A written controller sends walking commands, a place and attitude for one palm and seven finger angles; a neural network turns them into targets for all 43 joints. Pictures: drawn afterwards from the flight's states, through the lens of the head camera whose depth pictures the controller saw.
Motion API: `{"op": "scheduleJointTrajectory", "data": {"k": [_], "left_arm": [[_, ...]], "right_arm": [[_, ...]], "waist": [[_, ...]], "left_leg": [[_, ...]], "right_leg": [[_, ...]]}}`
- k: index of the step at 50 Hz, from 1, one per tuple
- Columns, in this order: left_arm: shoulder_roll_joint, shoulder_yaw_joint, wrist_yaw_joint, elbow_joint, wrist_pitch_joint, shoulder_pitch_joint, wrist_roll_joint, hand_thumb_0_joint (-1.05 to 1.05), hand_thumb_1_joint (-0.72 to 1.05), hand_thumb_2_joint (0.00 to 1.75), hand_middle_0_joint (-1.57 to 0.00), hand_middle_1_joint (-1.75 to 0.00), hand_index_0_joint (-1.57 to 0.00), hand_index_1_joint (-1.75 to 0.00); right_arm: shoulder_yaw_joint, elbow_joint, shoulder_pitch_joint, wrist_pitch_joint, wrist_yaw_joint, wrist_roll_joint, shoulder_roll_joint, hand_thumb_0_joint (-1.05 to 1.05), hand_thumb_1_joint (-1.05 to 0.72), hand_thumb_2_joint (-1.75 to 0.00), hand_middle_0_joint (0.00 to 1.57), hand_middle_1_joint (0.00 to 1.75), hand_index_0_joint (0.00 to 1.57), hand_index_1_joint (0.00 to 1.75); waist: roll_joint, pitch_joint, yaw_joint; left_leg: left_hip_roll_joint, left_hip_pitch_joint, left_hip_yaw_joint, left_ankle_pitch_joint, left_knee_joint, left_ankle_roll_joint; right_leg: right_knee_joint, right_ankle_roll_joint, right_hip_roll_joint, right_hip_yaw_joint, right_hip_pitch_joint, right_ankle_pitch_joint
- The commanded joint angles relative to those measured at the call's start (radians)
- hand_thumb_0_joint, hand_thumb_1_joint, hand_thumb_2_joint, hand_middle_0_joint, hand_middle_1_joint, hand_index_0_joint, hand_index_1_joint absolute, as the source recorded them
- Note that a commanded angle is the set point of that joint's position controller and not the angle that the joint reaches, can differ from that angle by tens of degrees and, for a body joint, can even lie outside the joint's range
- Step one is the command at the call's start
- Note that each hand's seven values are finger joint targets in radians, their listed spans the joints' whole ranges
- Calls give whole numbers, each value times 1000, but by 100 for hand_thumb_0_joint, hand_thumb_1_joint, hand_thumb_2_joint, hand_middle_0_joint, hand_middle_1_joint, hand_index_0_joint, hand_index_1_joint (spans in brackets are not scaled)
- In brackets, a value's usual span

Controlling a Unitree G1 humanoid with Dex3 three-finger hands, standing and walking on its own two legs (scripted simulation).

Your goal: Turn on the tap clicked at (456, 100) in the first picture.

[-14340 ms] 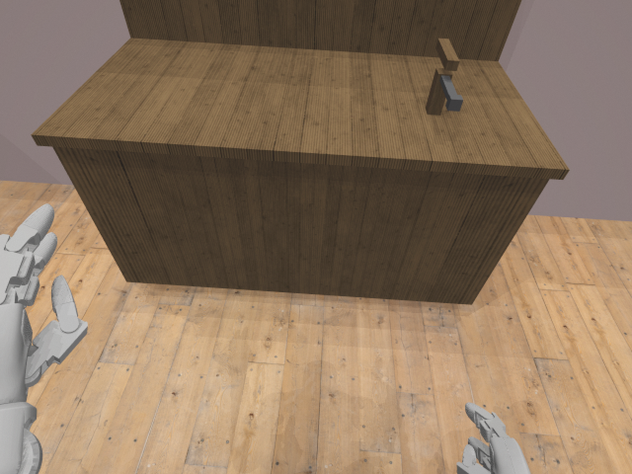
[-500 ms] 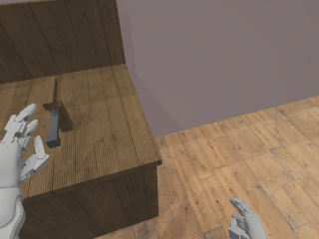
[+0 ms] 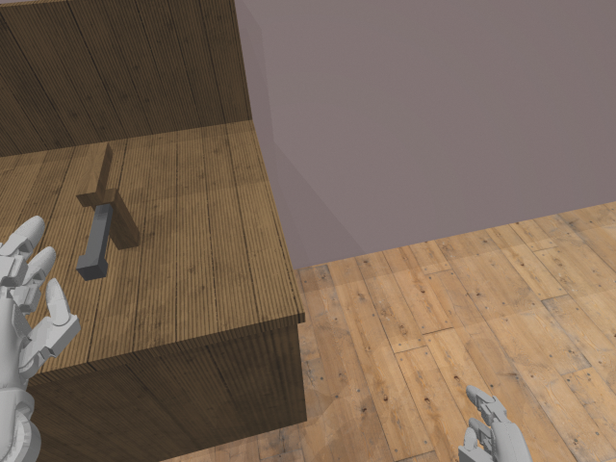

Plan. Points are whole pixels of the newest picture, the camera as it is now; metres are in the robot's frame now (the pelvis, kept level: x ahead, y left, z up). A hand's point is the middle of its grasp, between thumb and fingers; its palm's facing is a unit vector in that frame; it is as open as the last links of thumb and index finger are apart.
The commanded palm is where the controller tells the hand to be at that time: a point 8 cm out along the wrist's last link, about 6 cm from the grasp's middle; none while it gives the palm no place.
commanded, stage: turn the palm inward beside the body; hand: left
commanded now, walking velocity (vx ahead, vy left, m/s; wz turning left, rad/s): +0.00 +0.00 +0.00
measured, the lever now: (92, 266) +0.33 +0.35 +0.07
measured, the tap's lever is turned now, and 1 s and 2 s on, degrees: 0 0 0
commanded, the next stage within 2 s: reach beside the lever's end, fingers flat in 1.46 s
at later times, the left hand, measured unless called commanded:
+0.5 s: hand (66, 339) +0.19 +0.27 +0.14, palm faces +0.48 -0.85 -0.19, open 7.4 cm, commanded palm +0.14 +0.31 +0.15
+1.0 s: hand (74, 364) +0.17 +0.26 +0.13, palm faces +0.51 -0.85 -0.13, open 7.4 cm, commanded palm +0.12 +0.30 +0.14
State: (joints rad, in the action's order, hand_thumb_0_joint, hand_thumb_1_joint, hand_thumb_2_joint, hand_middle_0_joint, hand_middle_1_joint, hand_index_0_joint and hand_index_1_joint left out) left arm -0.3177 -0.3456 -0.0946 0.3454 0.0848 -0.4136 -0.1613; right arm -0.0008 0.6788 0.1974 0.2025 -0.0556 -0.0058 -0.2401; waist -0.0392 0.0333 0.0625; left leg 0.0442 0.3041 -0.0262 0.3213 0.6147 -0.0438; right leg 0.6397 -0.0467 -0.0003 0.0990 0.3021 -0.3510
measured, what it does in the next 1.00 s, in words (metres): stands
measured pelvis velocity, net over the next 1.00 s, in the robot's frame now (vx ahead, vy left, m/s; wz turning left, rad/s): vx -0.01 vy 0.02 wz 0.02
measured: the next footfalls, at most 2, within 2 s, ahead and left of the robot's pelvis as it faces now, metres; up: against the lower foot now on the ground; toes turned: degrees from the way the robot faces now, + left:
none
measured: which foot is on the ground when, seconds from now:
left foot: down 0.00-1.00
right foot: down 0.00-1.00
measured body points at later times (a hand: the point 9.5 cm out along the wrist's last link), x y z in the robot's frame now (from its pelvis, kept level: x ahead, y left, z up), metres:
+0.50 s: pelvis +0.00 +0.03 +0.00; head -0.01 +0.01 +0.45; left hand +0.16 +0.31 +0.15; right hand +0.20 -0.18 -0.08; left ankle +0.00 +0.16 -0.72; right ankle -0.01 -0.08 -0.72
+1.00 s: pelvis -0.01 +0.02 +0.00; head -0.02 +0.01 +0.45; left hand +0.14 +0.30 +0.14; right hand +0.19 -0.19 -0.08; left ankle +0.00 +0.16 -0.72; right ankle -0.01 -0.08 -0.72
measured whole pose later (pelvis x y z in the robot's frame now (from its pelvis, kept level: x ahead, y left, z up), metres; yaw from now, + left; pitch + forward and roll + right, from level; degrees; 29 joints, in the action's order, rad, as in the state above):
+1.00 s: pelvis -0.01 +0.02 +0.00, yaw +1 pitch +0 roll +0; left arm -0.19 -0.19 -0.22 0.49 -0.03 -0.54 -0.18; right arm -0.04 0.65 0.21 0.23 -0.07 0.00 -0.23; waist -0.05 0.05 0.07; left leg 0.02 0.34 -0.03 0.34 0.68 -0.02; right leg 0.67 -0.02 -0.03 0.10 0.32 -0.35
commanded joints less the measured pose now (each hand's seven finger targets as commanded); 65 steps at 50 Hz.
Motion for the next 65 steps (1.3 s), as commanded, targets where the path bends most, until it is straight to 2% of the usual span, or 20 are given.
{"op": "scheduleJointTrajectory", "data": {"k": [1,5,10,15,18,19,25,27,28,30,33,35,41,47,48,52,55,57,63,65], "left_arm": [[-167,-135,-14,218,73,10,-18,0,90,90,-20,-30,-20,-30],[-143,-91,-17,270,82,37,-11,0,90,90,-20,-30,-20,-30],[-120,-57,-41,299,94,10,2,0,90,90,-20,-30,-20,-30],[-81,-22,-65,319,61,-17,9,0,90,90,-20,-30,-20,-30],[-89,-36,-78,311,24,-33,9,0,90,90,-20,-30,-20,-30],[-68,-9,-81,334,20,-16,11,0,90,90,-20,-30,-20,-30],[-38,32,-90,336,-14,3,11,0,90,90,-20,-30,-20,-30],[-43,29,-98,354,-11,-6,14,0,90,90,-20,-30,-20,-30],[-60,14,-104,363,-13,-10,22,0,90,90,-20,-30,-20,-30],[-27,40,-106,350,-13,-21,12,0,90,90,-20,-30,-20,-30],[-43,29,-113,358,-20,-29,16,0,90,90,-20,-30,-20,-30],[-12,59,-116,376,-19,-22,10,0,90,90,-20,-30,-20,-30],[1,61,-124,366,-30,-63,-8,0,90,90,-20,-30,-20,-30],[4,67,-134,386,-34,-53,-14,0,90,90,-20,-30,-20,-30],[-19,44,-138,386,-37,-52,-12,0,90,90,-20,-30,-20,-30],[14,61,-127,367,-47,-61,-40,0,90,90,-20,-30,-20,-30],[15,71,-122,374,-63,-53,-34,0,90,90,-20,-30,-20,-30],[9,65,-123,370,-67,-65,-34,0,90,90,-20,-30,-20,-30],[-7,44,-130,375,-58,-63,-27,0,90,90,-20,-30,-20,-30],[14,63,-127,366,-54,-65,-30,0,90,90,-20,-30,-20,-30]], "right_arm": [[48,-166,-88,59,-5,-4,-107,0,-90,-90,20,30,20,30],[48,-169,-83,69,-8,-6,-105,0,-90,-90,20,30,20,30],[45,-172,-79,85,-10,-1,-104,0,-90,-90,20,30,20,30],[37,-185,-91,82,-10,0,-101,0,-90,-90,20,30,20,30],[32,-186,-102,71,-14,0,-102,0,-90,-90,20,30,20,30],[29,-194,-103,71,-12,0,-99,0,-90,-90,20,30,20,30],[18,-199,-117,65,-19,1,-94,0,-90,-90,20,30,20,30],[17,-200,-115,69,-18,7,-95,0,-90,-90,20,30,20,30],[14,-196,-121,67,-20,7,-92,0,-90,-90,20,30,20,30],[12,-200,-118,70,-18,7,-89,0,-90,-90,20,30,20,30],[10,-196,-125,67,-20,6,-91,0,-90,-90,20,30,20,30],[9,-203,-127,72,-18,5,-89,0,-90,-90,20,30,20,30],[9,-205,-130,78,-21,6,-92,0,-90,-90,20,30,20,30],[7,-206,-132,88,-22,3,-90,0,-90,-90,20,30,20,30],[5,-201,-130,88,-25,3,-90,0,-90,-90,20,30,20,30],[8,-199,-130,98,-25,0,-92,0,-90,-90,20,30,20,30],[5,-199,-130,100,-27,-3,-90,0,-90,-90,20,30,20,30],[7,-199,-125,103,-28,0,-93,0,-90,-90,20,30,20,30],[8,-196,-118,105,-24,-1,-90,0,-90,-90,20,30,20,30],[8,-200,-113,107,-23,-1,-90,0,-90,-90,20,30,20,30]], "waist": [[65,139,12],[18,131,-1],[10,142,3],[15,131,10],[12,108,17],[-11,113,13],[3,82,5],[3,101,9],[-29,105,16],[0,94,11],[-20,87,15],[-28,91,9],[17,83,10],[0,77,7],[-11,63,14],[46,77,6],[1,65,6],[32,73,7],[16,68,14],[24,70,9]], "left_leg": [[-72,5,43,-258,-15,67],[-73,-6,42,-259,-7,70],[-70,-10,29,-258,-8,68],[-61,-8,13,-257,-27,61],[-59,0,10,-234,-37,58],[-57,-4,6,-238,-41,55],[-52,2,-7,-167,-55,53],[-52,-6,-10,-184,-55,52],[-53,-10,-7,-183,-57,49],[-52,1,-14,-167,-59,49],[-53,8,-14,-149,-63,47],[-54,3,-17,-136,-65,47],[-58,21,-14,-106,-60,54],[-62,26,-9,-83,-53,58],[-63,34,-12,-75,-56,57],[-66,33,-4,-85,-42,64],[-67,30,-2,-76,-47,63],[-68,27,-1,-95,-43,67],[-68,22,2,-119,-40,65],[-68,23,3,-123,-36,65]], "right_leg": [[-95,76,-35,-83,-90,434],[-88,62,-26,-70,-49,374],[-72,47,-16,-48,-28,315],[-62,37,-9,-26,-18,273],[-73,35,-5,-25,-13,240],[-67,32,-8,-22,-12,235],[-84,32,-2,-22,19,151],[-79,30,-2,-21,5,164],[-82,29,0,-22,6,159],[-80,28,-1,-18,6,150],[-84,27,1,-19,11,130],[-83,26,-2,-20,11,123],[-95,30,-3,-23,10,105],[-106,31,-6,-31,13,83],[-111,30,-6,-32,14,75],[-123,38,-10,-40,1,95],[-130,36,-13,-43,5,80],[-130,38,-13,-45,-5,106],[-126,37,-11,-44,-10,135],[-121,39,-14,-44,-11,148]]}}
